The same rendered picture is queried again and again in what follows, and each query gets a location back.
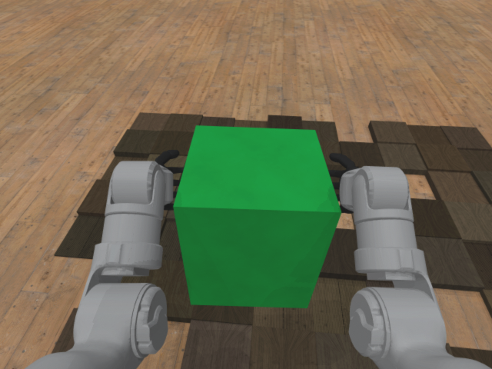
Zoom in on left robot forearm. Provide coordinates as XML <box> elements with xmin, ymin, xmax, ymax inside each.
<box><xmin>73</xmin><ymin>161</ymin><xmax>173</xmax><ymax>342</ymax></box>

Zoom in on robot left upper arm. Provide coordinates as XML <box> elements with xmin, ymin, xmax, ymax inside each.
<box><xmin>25</xmin><ymin>283</ymin><xmax>168</xmax><ymax>369</ymax></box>

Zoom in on robot right upper arm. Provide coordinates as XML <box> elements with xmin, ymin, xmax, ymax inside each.
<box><xmin>349</xmin><ymin>287</ymin><xmax>491</xmax><ymax>369</ymax></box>

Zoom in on right robot forearm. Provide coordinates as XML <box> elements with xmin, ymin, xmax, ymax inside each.
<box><xmin>339</xmin><ymin>166</ymin><xmax>447</xmax><ymax>347</ymax></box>

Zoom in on left robot hand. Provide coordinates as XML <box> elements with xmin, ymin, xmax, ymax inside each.
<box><xmin>155</xmin><ymin>150</ymin><xmax>184</xmax><ymax>210</ymax></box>

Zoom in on carton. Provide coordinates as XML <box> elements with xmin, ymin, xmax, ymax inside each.
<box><xmin>173</xmin><ymin>125</ymin><xmax>341</xmax><ymax>308</ymax></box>

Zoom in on right robot hand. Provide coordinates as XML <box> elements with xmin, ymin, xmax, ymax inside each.
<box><xmin>328</xmin><ymin>153</ymin><xmax>359</xmax><ymax>214</ymax></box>

